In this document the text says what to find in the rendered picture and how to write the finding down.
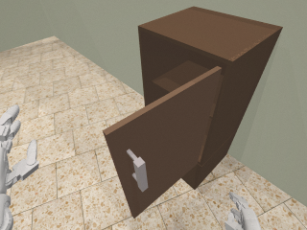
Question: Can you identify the right robot hand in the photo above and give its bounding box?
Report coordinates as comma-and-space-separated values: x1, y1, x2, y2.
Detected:
224, 192, 262, 230

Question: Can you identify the robot left forearm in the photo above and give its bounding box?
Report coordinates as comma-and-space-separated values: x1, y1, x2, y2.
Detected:
0, 194, 13, 230

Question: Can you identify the handle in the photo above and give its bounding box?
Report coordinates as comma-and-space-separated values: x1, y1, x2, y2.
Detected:
127, 149, 149, 193

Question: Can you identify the cupboard door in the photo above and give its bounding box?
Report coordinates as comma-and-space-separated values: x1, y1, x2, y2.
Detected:
103, 66, 222, 219

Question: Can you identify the left robot hand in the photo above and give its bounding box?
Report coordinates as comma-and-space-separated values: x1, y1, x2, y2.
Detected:
0, 104, 39, 194

